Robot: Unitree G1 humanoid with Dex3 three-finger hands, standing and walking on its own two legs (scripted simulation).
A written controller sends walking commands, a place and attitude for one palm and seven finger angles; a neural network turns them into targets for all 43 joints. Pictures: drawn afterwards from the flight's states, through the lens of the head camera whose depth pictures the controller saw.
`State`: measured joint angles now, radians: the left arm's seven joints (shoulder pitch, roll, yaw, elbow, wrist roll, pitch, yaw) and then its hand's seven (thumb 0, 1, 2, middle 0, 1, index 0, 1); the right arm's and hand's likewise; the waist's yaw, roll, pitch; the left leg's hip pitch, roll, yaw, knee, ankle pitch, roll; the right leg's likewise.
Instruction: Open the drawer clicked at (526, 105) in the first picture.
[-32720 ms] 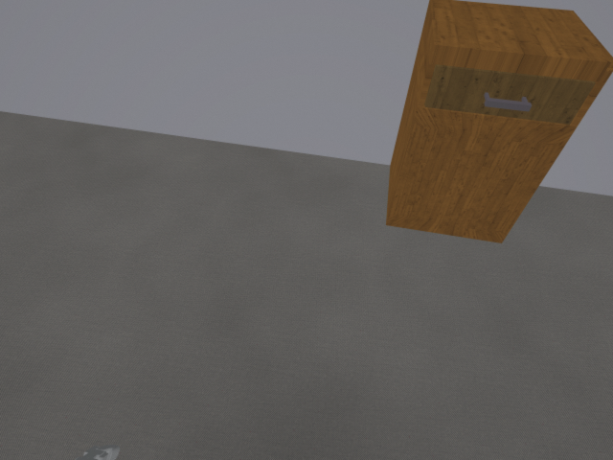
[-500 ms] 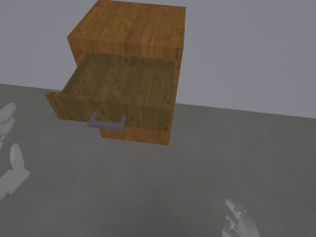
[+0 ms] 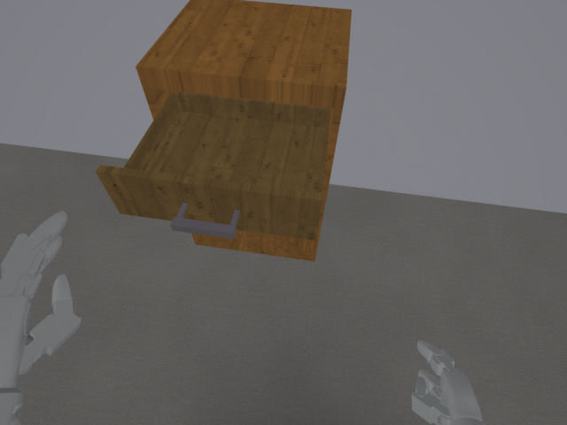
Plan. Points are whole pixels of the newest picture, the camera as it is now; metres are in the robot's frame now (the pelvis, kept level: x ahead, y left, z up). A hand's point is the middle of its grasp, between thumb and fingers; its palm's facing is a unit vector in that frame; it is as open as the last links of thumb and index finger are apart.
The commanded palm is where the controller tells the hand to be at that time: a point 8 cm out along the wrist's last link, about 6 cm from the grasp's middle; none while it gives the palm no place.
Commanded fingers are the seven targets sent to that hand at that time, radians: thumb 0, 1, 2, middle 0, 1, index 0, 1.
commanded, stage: let the arm hang, fingers relaxed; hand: left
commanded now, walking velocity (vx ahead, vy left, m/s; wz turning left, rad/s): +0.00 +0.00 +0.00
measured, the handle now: (206, 219) +0.50 +0.19 -0.10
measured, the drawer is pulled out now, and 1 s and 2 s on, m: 0.30 0.30 0.30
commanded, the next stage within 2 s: look to check the result in 1.06 s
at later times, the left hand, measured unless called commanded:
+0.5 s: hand out of the picture -0.07 +0.19 -0.17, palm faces +0.00 -0.98 -0.21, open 7.2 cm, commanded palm none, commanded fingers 0.00 0.90 0.90 -0.20 -0.30 -0.20 -0.30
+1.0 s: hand out of the picture -0.01 +0.16 -0.17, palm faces +0.01 -0.98 -0.18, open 7.3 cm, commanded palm none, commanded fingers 0.00 0.90 0.90 -0.20 -0.30 -0.20 -0.30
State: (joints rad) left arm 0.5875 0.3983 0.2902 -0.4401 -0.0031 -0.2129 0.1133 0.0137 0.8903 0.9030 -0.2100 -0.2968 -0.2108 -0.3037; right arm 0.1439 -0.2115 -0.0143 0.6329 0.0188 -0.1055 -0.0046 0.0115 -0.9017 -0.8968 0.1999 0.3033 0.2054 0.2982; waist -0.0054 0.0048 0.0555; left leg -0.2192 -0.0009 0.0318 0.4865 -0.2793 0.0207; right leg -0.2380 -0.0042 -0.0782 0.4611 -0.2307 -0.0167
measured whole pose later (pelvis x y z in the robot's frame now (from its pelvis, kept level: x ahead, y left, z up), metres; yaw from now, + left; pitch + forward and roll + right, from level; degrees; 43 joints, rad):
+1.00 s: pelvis -0.01 +0.00 +0.00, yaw -1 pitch -2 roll +0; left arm 0.28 0.12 0.02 1.12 0.02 0.00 0.04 0.02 0.92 0.90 -0.20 -0.29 -0.20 -0.30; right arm 0.32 -0.09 0.00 1.12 -0.01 -0.01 -0.04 0.01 -0.91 -0.90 0.20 0.30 0.20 0.30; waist -0.01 0.00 0.06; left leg -0.15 0.00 0.06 0.43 -0.25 0.02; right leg -0.19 0.00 -0.05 0.43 -0.21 -0.02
